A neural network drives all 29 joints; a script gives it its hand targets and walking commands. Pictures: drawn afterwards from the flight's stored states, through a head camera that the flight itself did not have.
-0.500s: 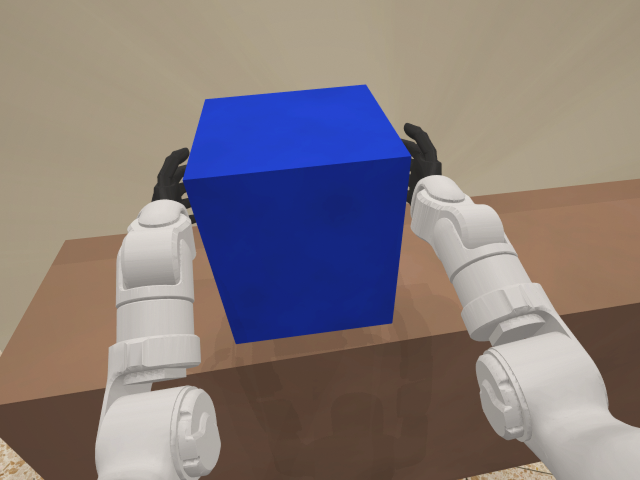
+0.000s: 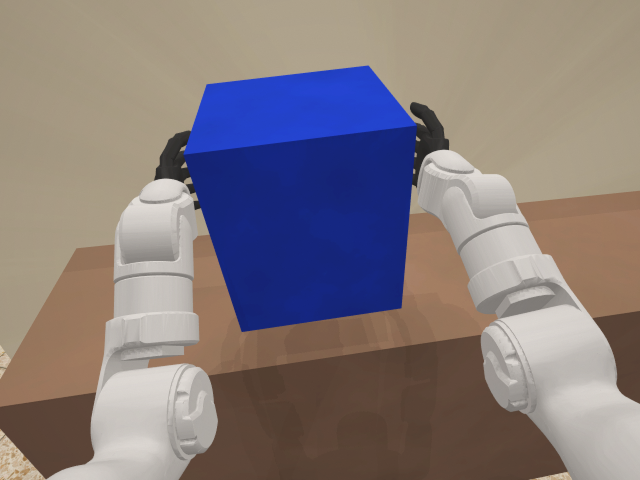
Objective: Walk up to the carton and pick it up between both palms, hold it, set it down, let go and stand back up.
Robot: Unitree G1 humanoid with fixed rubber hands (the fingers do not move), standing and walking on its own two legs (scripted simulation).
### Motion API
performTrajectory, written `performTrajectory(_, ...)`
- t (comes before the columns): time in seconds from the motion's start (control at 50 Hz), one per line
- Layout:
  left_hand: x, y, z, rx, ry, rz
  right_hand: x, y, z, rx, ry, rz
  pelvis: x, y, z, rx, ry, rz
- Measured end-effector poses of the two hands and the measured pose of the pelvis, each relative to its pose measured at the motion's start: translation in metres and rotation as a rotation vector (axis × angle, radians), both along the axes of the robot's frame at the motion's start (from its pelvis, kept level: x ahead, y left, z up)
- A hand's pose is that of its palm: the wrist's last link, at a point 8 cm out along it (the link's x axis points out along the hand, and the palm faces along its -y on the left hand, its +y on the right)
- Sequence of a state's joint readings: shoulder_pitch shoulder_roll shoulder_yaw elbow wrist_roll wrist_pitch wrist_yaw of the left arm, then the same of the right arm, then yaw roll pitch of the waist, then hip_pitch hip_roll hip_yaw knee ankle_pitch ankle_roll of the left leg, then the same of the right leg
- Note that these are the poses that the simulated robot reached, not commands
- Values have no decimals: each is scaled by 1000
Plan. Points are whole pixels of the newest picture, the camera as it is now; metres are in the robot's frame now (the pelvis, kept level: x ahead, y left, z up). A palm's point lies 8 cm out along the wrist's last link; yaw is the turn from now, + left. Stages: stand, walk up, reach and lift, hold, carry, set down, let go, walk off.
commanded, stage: hold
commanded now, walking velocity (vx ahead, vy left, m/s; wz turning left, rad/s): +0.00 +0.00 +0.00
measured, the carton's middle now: (305, 197) +0.41 -0.01 +0.24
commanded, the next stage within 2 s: none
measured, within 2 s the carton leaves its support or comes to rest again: neither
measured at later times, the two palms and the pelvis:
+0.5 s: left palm (167, 181) +0.37 +0.14 +0.29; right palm (437, 145) +0.37 -0.16 +0.31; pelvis +0.00 +0.00 +0.00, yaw +0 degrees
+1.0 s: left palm (166, 184) +0.37 +0.15 +0.29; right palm (432, 149) +0.38 -0.15 +0.31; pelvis +0.01 +0.00 +0.00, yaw +0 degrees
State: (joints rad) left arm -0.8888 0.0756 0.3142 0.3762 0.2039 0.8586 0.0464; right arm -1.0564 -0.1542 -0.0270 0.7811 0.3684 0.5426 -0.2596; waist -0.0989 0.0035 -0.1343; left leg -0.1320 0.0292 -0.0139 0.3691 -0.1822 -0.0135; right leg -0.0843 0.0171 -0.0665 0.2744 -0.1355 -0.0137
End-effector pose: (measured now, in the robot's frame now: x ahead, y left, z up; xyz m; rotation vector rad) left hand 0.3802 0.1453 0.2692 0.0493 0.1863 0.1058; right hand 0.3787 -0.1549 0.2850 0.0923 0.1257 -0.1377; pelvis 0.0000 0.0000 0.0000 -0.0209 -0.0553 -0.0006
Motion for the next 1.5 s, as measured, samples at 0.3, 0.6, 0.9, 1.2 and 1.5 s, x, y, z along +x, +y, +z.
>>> performTrajectory(0.3, -3, -4, 17, -5, 2, 1, -3, -4, 19, -26, 11, 4, 3, -6, 0, -1, 5, 4)
performTrajectory(0.6, -8, 1, 22, -15, 11, 2, -7, 1, 29, -40, 28, 4, 1, -4, 0, 0, 14, 3)
performTrajectory(0.9, -4, 3, 25, -4, 7, 8, -2, 2, 28, -47, 29, 11, 7, -4, 0, -3, 7, 5)
performTrajectory(1.2, -9, 3, 14, -7, 4, 7, -7, 3, 22, -51, 27, 12, 2, -5, -1, -6, 14, 5)
performTrajectory(1.5, -4, 4, 25, 12, 17, 11, -2, 4, 24, -41, 52, 10, 1, -5, 0, -1, 22, 10)
